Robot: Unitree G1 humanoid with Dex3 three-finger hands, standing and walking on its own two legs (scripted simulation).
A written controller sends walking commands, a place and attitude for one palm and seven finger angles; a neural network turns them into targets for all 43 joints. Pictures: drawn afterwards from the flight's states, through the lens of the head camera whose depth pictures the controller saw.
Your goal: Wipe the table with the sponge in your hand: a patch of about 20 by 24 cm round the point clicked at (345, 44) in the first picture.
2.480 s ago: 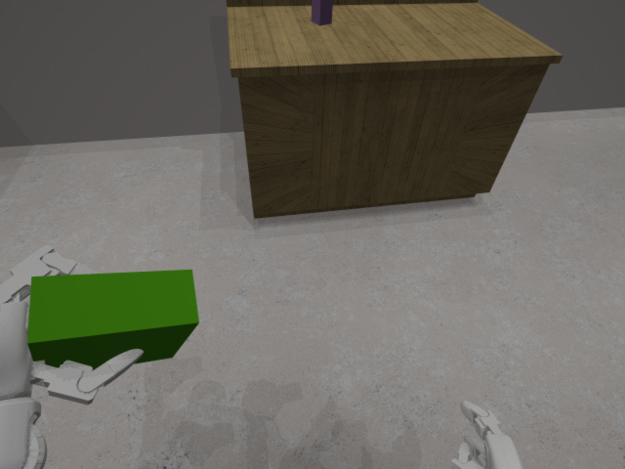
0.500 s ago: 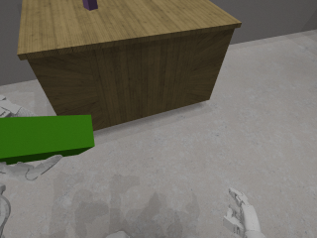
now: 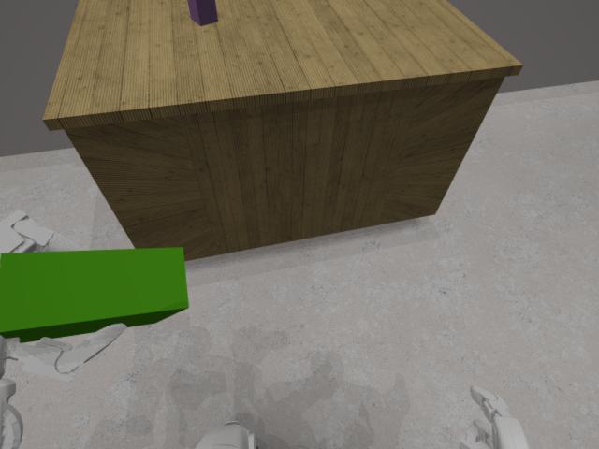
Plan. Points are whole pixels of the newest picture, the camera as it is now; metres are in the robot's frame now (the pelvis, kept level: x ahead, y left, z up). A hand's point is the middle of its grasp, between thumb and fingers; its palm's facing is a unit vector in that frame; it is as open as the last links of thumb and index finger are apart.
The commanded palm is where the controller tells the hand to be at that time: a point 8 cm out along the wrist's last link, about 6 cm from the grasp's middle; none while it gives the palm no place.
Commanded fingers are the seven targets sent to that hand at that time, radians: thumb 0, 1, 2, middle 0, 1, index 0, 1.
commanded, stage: walk to a spot facing it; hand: left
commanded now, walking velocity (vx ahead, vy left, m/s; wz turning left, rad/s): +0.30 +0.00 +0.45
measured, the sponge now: (122, 294) +0.23 +0.19 +0.15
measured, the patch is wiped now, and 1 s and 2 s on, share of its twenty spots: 0.00 0.00 0.00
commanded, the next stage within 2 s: turn to face it in 0.60 s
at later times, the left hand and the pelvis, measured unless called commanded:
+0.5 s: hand (86, 248) +0.27 +0.23 +0.17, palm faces +0.62 -0.67 -0.41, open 9.8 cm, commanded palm +0.21 +0.26 +0.18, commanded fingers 0.00 0.10 1.30 -1.20 -1.60 -1.20 -1.60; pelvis +0.12 -0.05 -0.01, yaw +13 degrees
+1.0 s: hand (88, 234) +0.28 +0.22 +0.19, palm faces +0.70 -0.59 -0.39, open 9.8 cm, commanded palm +0.24 +0.24 +0.18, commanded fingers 0.00 0.10 1.30 -1.20 -1.60 -1.20 -1.60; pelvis +0.17 -0.07 +0.00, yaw +18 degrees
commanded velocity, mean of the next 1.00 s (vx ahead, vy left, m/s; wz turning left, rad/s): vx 0.09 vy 0.00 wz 0.16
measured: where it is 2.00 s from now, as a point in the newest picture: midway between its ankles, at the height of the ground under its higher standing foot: outside the picture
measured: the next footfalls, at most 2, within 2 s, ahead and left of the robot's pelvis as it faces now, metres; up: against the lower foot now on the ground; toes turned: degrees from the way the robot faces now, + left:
left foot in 0.06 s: +0.15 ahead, +0.11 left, +0.00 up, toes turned +10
right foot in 0.40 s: +0.18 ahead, -0.16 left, +0.00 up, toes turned +1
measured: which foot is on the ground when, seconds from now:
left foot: up 0.00-0.04, down 0.06-0.40, up 0.42-0.70, down 0.72-1.00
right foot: down 0.00-0.06, up 0.08-0.38, down 0.40-0.72, up 0.74-1.00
